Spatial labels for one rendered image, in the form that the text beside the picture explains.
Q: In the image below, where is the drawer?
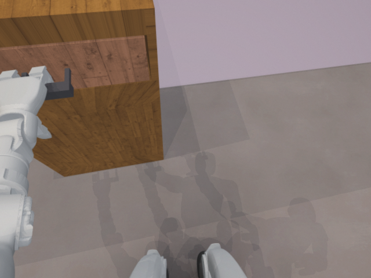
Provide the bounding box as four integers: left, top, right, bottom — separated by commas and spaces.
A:
0, 35, 150, 89

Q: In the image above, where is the robot right thigh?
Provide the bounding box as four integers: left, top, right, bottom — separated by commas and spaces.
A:
202, 248, 247, 278

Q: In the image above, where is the left robot hand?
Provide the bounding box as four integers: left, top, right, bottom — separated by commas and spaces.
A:
0, 66, 54, 139

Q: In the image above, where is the robot left thigh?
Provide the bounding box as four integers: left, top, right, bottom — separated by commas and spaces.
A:
129, 254, 167, 278

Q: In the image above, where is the robot left upper arm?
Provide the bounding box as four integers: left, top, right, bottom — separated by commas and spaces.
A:
0, 194, 34, 278

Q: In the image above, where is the left robot forearm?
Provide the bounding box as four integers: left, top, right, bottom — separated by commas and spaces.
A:
0, 109, 38, 197

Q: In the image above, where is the handle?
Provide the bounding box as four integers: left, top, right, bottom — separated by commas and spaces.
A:
21, 68, 74, 100

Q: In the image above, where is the robot thigh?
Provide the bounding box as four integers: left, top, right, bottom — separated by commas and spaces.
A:
202, 248, 247, 278
129, 254, 167, 278

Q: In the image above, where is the cabinet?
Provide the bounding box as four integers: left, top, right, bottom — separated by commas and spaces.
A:
0, 0, 163, 177

